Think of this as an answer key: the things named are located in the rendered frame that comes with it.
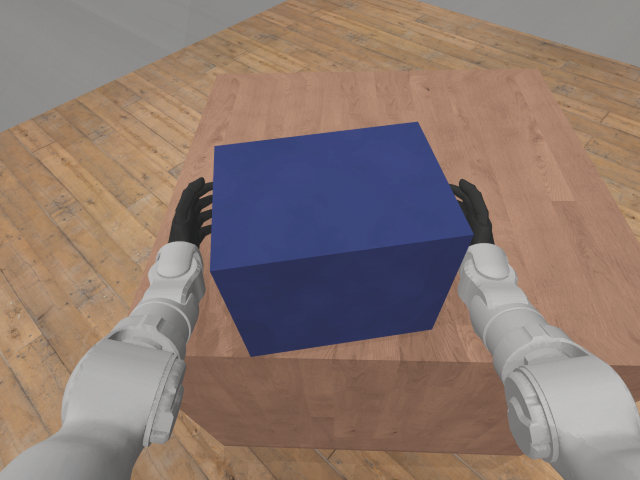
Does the carton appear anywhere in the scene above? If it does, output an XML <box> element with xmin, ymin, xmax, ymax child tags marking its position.
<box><xmin>210</xmin><ymin>122</ymin><xmax>474</xmax><ymax>357</ymax></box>

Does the robot left hand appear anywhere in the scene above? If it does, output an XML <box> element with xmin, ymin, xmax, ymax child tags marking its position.
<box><xmin>168</xmin><ymin>177</ymin><xmax>213</xmax><ymax>248</ymax></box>

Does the robot right upper arm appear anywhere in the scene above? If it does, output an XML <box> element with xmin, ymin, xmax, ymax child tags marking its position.
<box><xmin>504</xmin><ymin>355</ymin><xmax>640</xmax><ymax>480</ymax></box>

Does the robot right hand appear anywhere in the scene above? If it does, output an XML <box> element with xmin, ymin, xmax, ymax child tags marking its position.
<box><xmin>449</xmin><ymin>179</ymin><xmax>495</xmax><ymax>246</ymax></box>

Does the right robot forearm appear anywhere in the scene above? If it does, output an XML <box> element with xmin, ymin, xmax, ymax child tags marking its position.
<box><xmin>457</xmin><ymin>243</ymin><xmax>640</xmax><ymax>430</ymax></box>

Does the left robot forearm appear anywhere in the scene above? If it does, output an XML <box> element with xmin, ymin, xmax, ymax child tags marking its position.
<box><xmin>61</xmin><ymin>241</ymin><xmax>206</xmax><ymax>425</ymax></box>

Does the robot left upper arm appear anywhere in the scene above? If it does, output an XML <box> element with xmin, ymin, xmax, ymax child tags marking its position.
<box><xmin>0</xmin><ymin>339</ymin><xmax>186</xmax><ymax>480</ymax></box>

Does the pedestal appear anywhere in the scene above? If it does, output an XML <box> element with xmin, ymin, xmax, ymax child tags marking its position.
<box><xmin>127</xmin><ymin>69</ymin><xmax>640</xmax><ymax>456</ymax></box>

